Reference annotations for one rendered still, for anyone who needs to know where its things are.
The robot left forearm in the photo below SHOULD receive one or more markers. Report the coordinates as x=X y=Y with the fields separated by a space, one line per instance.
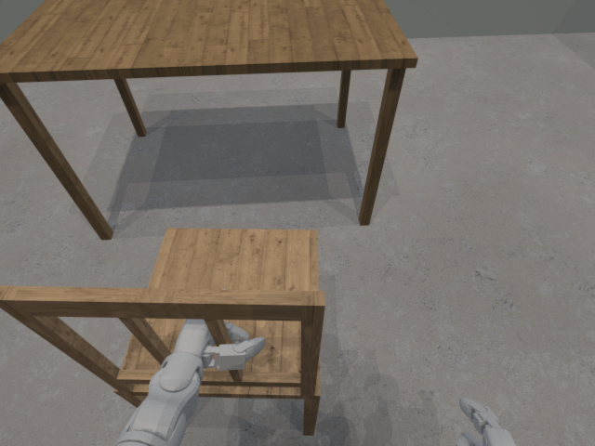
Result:
x=161 y=418

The table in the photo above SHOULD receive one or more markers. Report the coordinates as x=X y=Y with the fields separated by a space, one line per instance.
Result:
x=71 y=40

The right robot hand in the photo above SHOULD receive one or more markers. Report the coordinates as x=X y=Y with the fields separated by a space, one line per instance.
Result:
x=486 y=423

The left robot hand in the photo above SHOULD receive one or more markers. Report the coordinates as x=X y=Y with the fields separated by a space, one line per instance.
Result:
x=195 y=338

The chair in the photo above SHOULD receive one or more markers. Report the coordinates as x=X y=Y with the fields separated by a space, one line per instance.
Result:
x=272 y=291

